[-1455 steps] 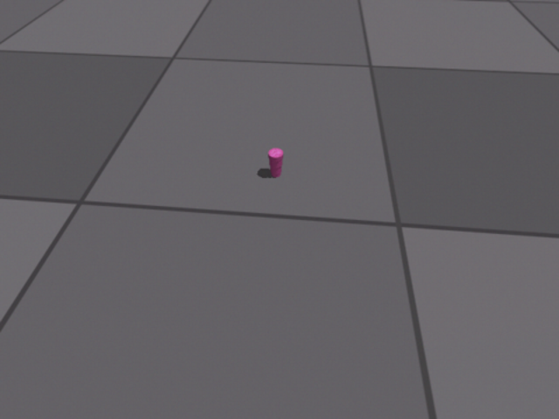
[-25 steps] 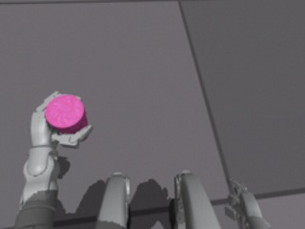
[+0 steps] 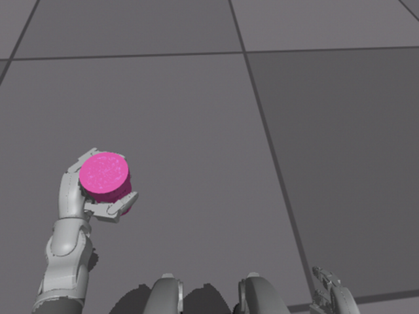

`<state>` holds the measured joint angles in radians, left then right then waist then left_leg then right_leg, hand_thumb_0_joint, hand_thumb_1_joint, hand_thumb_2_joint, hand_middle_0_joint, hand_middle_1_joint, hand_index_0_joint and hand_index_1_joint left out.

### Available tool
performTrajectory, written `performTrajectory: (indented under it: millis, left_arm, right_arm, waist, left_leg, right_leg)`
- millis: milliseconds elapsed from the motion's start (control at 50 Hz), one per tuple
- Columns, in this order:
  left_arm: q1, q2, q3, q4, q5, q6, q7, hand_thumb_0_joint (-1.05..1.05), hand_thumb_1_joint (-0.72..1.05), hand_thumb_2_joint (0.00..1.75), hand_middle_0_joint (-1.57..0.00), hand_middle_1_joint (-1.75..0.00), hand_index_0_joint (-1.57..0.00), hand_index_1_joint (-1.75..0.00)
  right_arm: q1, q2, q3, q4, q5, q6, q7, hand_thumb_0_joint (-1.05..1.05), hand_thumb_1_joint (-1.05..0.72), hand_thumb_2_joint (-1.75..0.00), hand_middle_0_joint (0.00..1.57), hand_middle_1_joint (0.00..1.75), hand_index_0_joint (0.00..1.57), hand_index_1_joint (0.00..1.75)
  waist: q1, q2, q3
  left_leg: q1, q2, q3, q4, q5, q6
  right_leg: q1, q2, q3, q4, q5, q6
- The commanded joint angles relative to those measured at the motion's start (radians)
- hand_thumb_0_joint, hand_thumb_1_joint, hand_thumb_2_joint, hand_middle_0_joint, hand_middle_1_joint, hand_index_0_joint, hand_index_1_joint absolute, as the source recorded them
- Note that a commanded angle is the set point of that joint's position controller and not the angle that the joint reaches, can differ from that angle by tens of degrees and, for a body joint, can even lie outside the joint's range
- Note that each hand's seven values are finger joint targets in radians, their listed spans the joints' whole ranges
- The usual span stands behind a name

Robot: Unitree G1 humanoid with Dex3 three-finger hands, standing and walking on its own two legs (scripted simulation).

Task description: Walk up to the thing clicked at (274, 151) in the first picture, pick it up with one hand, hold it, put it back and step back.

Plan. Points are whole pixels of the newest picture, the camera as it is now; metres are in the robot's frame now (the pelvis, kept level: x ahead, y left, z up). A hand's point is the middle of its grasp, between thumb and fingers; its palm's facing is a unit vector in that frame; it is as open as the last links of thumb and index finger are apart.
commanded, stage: lift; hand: left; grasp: from the side
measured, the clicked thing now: (112, 190) +0.34 +0.19 +0.01
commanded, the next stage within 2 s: hold in 0.66 s
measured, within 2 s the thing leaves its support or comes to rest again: neither
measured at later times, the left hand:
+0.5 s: hand (114, 174) +0.34 +0.17 +0.08, palm faces +0.07 -1.00 -0.01, open 9.1 cm
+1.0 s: hand (115, 162) +0.35 +0.16 +0.10, palm faces +0.07 -1.00 +0.00, open 9.1 cm
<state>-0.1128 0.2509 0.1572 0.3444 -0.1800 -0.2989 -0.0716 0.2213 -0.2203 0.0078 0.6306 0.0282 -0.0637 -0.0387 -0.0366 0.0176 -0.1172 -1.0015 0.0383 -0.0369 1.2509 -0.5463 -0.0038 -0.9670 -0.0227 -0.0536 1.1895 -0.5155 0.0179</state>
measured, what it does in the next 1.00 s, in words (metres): rises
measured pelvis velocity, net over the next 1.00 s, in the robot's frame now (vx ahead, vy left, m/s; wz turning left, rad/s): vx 0.02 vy -0.01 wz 0.00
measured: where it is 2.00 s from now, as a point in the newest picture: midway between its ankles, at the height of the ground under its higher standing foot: outside the picture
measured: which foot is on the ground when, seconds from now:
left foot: down 0.00-1.00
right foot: down 0.00-1.00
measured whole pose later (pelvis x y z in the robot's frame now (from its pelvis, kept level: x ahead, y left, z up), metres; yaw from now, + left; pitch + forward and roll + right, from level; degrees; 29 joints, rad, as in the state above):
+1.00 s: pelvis +0.02 -0.01 +0.06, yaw +0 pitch +8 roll -1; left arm -0.14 0.20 0.15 0.47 -0.18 -0.35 -0.10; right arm 0.23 -0.21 0.00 0.67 0.01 -0.03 -0.04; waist -0.03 0.01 -0.04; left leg -0.59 0.04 -0.01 0.90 -0.44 -0.02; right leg -0.58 -0.02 -0.04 0.86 -0.42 0.01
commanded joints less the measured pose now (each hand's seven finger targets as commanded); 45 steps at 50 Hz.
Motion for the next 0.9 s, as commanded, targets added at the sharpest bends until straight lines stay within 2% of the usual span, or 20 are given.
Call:
performTrajectory:
  millis: [0, 80, 120, 160, 180, 240, 260, 280, 320, 340, 440, 460, 520, 540, 600, 680, 740, 760, 820, 880]
  left_arm:
    - [-0.284, 0.136, 0.069, -0.265, -0.027, -0.108, -0.004, 0.0, 0.2, 1.21, -1.26, -1.36, -1.27, -1.36]
    - [-0.291, 0.121, 0.055, -0.249, -0.024, -0.108, -0.007, 0.0, 0.2, 1.22, -1.24, -1.36, -1.26, -1.36]
    - [-0.286, 0.107, 0.048, -0.23, -0.023, -0.11, -0.006, 0.0, 0.2, 1.22, -1.25, -1.37, -1.27, -1.36]
    - [-0.3, 0.126, 0.07, -0.24, -0.022, -0.117, -0.003, 0.0, 0.21, 1.22, -1.24, -1.36, -1.26, -1.35]
    - [-0.295, 0.11, 0.056, -0.22, -0.022, -0.115, -0.004, 0.0, 0.22, 1.22, -1.23, -1.36, -1.25, -1.35]
    - [-0.283, 0.124, 0.068, -0.216, -0.024, -0.121, -0.012, 0.0, 0.25, 1.22, -1.22, -1.35, -1.24, -1.35]
    - [-0.306, 0.107, 0.05, -0.23, -0.026, -0.124, -0.017, 0.0, 0.25, 1.21, -1.2, -1.34, -1.22, -1.33]
    - [-0.299, 0.117, 0.069, -0.22, -0.028, -0.125, -0.016, 0.0, 0.26, 1.22, -1.21, -1.34, -1.23, -1.34]
    - [-0.329, 0.111, 0.058, -0.214, -0.025, -0.129, -0.018, 0.0, 0.25, 1.22, -1.21, -1.34, -1.23, -1.34]
    - [-0.318, 0.121, 0.07, -0.214, -0.025, -0.133, -0.017, 0.0, 0.23, 1.22, -1.21, -1.34, -1.22, -1.34]
    - [-0.319, 0.104, 0.057, -0.211, -0.025, -0.14, -0.023, 0.0, 0.26, 1.23, -1.2, -1.34, -1.22, -1.34]
    - [-0.333, 0.101, 0.049, -0.199, -0.023, -0.143, -0.027, 0.0, 0.24, 1.22, -1.21, -1.34, -1.22, -1.34]
    - [-0.342, 0.105, 0.06, -0.195, -0.023, -0.151, -0.027, 0.0, 0.25, 1.23, -1.21, -1.34, -1.23, -1.34]
    - [-0.317, 0.107, 0.068, -0.183, -0.026, -0.151, -0.029, 0.0, 0.26, 1.24, -1.2, -1.34, -1.22, -1.34]
    - [-0.334, 0.103, 0.058, -0.179, -0.027, -0.152, -0.034, 0.0, 0.28, 1.26, -1.23, -1.37, -1.25, -1.37]
    - [-0.318, 0.099, 0.056, -0.161, -0.026, -0.152, -0.036, 0.0, 0.26, 1.24, -1.23, -1.37, -1.25, -1.37]
    - [-0.333, 0.1, 0.065, -0.151, -0.026, -0.154, -0.036, 0.0, 0.23, 1.24, -1.23, -1.36, -1.25, -1.36]
    - [-0.332, 0.09, 0.059, -0.151, -0.03, -0.154, -0.037, 0.0, 0.25, 1.16, -1.24, -1.34, -1.26, -1.34]
    - [-0.345, 0.095, 0.061, -0.177, -0.029, -0.156, -0.036, 0.0, 0.26, 1.16, -1.24, -1.34, -1.25, -1.33]
    - [-0.333, 0.094, 0.06, -0.158, -0.025, -0.152, -0.034, 0.0, 0.25, 1.17, -1.24, -1.35, -1.26, -1.34]
  right_arm:
    - [0.014, -0.152, -0.057, -0.112, 0.0, -0.044, -0.01, 0.0, -0.91, -0.9, 0.2, 0.3, 0.2, 0.3]
    - [0.016, -0.143, -0.052, -0.108, -0.005, -0.042, -0.013, 0.0, -0.9, -0.9, 0.2, 0.3, 0.2, 0.3]
    - [0.009, -0.142, -0.052, -0.111, -0.005, -0.042, -0.012, 0.0, -0.91, -0.9, 0.2, 0.3, 0.2, 0.3]
    - [0.007, -0.137, -0.051, -0.109, -0.007, -0.043, -0.011, 0.0, -0.91, -0.9, 0.2, 0.3, 0.2, 0.3]
    - [0.012, -0.142, -0.054, -0.109, -0.007, -0.042, -0.012, 0.0, -0.9, -0.9, 0.2, 0.3, 0.2, 0.3]
    - [0.008, -0.139, -0.052, -0.11, -0.008, -0.04, -0.016, 0.0, -0.9, -0.9, 0.2, 0.3, 0.2, 0.3]
    - [0.009, -0.134, -0.05, -0.109, -0.011, -0.038, -0.016, 0.0, -0.9, -0.9, 0.2, 0.3, 0.2, 0.3]
    - [0.006, -0.136, -0.05, -0.109, -0.01, -0.04, -0.017, 0.0, -0.9, -0.9, 0.2, 0.3, 0.2, 0.3]
    - [0.002, -0.132, -0.05, -0.105, -0.012, -0.039, -0.018, 0.0, -0.9, -0.9, 0.2, 0.3, 0.2, 0.3]
    - [0.003, -0.131, -0.049, -0.103, -0.012, -0.04, -0.017, 0.0, -0.9, -0.9, 0.2, 0.3, 0.2, 0.3]
    - [0.012, -0.132, -0.051, -0.091, -0.016, -0.034, -0.019, 0.0, -0.9, -0.9, 0.2, 0.3, 0.2, 0.3]
    - [0.001, -0.132, -0.05, -0.091, -0.017, -0.034, -0.019, 0.0, -0.9, -0.9, 0.2, 0.3, 0.2, 0.3]
    - [-0.006, -0.131, -0.051, -0.094, -0.016, -0.033, -0.017, 0.0, -0.9, -0.9, 0.2, 0.3, 0.2, 0.3]
    - [0.007, -0.135, -0.053, -0.092, -0.018, -0.03, -0.017, 0.0, -0.89, -0.9, 0.2, 0.3, 0.2, 0.3]
    - [-0.008, -0.134, -0.052, -0.092, -0.017, -0.029, -0.018, 0.0, -0.9, -0.9, 0.2, 0.3, 0.2, 0.3]
    - [0.007, -0.137, -0.054, -0.085, -0.017, -0.024, -0.018, 0.0, -0.9, -0.9, 0.2, 0.3, 0.2, 0.3]
    - [-0.004, -0.132, -0.053, -0.083, -0.018, -0.02, -0.014, 0.0, -0.9, -0.9, 0.2, 0.3, 0.2, 0.3]
    - [0.001, -0.134, -0.056, -0.085, -0.018, -0.019, -0.015, 0.0, -0.91, -0.9, 0.2, 0.3, 0.2, 0.3]
    - [0.009, -0.129, -0.053, -0.079, -0.022, -0.013, -0.016, 0.0, -0.91, -0.9, 0.2, 0.3, 0.2, 0.3]
    - [0.006, -0.133, -0.056, -0.08, -0.021, -0.012, -0.015, 0.0, -0.91, -0.9, 0.2, 0.3, 0.2, 0.3]
  waist:
    - [0.003, 0.059, -0.369]
    - [0.0, 0.056, -0.34]
    - [-0.002, 0.034, -0.296]
    - [0.01, 0.056, -0.294]
    - [0.0, 0.049, -0.309]
    - [0.006, 0.03, -0.307]
    - [-0.002, 0.032, -0.304]
    - [0.005, 0.022, -0.294]
    - [-0.007, 0.02, -0.273]
    - [0.002, 0.019, -0.278]
    - [0.005, 0.052, -0.292]
    - [-0.005, 0.046, -0.269]
    - [0.002, 0.047, -0.25]
    - [0.007, 0.041, -0.287]
    - [0.004, 0.028, -0.25]
    - [0.006, 0.014, -0.27]
    - [0.012, 0.031, -0.23]
    - [0.005, 0.024, -0.25]
    - [0.006, 0.028, -0.282]
    - [0.009, 0.011, -0.256]
  left_leg:
    - [0.323, -0.019, -0.009, -0.247, 0.241, 0.004]
    - [0.356, -0.021, -0.003, -0.28, 0.273, 0.003]
    - [0.356, -0.018, -0.004, -0.31, 0.24, 0.005]
    - [0.373, -0.02, -0.003, -0.333, 0.216, 0.003]
    - [0.393, -0.018, 0.0, -0.337, 0.23, 0.002]
    - [0.394, -0.025, 0.015, -0.345, 0.264, 0.006]
    - [0.4, -0.026, 0.016, -0.348, 0.275, 0.007]
    - [0.397, -0.026, 0.02, -0.357, 0.264, 0.008]
    - [0.402, -0.028, 0.025, -0.366, 0.253, 0.011]
    - [0.406, -0.028, 0.026, -0.373, 0.253, 0.011]
    - [0.474, -0.025, 0.026, -0.394, 0.326, 0.004]
    - [0.474, -0.025, 0.023, -0.398, 0.322, 0.004]
    - [0.477, -0.024, 0.021, -0.421, 0.284, 0.004]
    - [0.496, -0.023, 0.022, -0.422, 0.311, 0.001]
    - [0.486, -0.027, 0.029, -0.427, 0.328, 0.005]
    - [0.518, -0.025, 0.034, -0.432, 0.387, 0.005]
    - [0.522, -0.025, 0.029, -0.451, 0.368, 0.002]
    - [0.537, -0.025, 0.031, -0.45, 0.378, 0.003]
    - [0.557, -0.027, 0.036, -0.445, 0.435, 0.003]
    - [0.561, -0.026, 0.04, -0.453, 0.439, 0.007]
  right_leg:
    - [0.221, 0.03, 0.002, -0.194, 0.253, -0.036]
    - [0.267, 0.031, 0.001, -0.231, 0.284, -0.035]
    - [0.273, 0.033, -0.001, -0.253, 0.254, -0.033]
    - [0.282, 0.03, 0.001, -0.274, 0.232, -0.033]
    - [0.3, 0.031, 0.002, -0.279, 0.247, -0.034]
    - [0.36, 0.028, 0.011, -0.306, 0.287, -0.03]
    - [0.37, 0.029, 0.012, -0.315, 0.301, -0.029]
    - [0.388, 0.026, 0.015, -0.324, 0.294, -0.028]
    - [0.392, 0.025, 0.021, -0.347, 0.291, -0.024]
    - [0.41, 0.024, 0.021, -0.35, 0.291, -0.024]
    - [0.435, 0.026, 0.017, -0.358, 0.354, -0.029]
    - [0.428, 0.028, 0.014, -0.363, 0.346, -0.029]
    - [0.431, 0.028, 0.014, -0.377, 0.311, -0.029]
    - [0.458, 0.029, 0.012, -0.377, 0.333, -0.03]
    - [0.474, 0.027, 0.018, -0.395, 0.361, -0.026]
    - [0.517, 0.027, 0.02, -0.402, 0.421, -0.024]
    - [0.503, 0.029, 0.014, -0.41, 0.389, -0.027]
    - [0.514, 0.028, 0.016, -0.416, 0.402, -0.025]
    - [0.548, 0.027, 0.02, -0.419, 0.464, -0.023]
    - [0.552, 0.026, 0.023, -0.431, 0.478, -0.02]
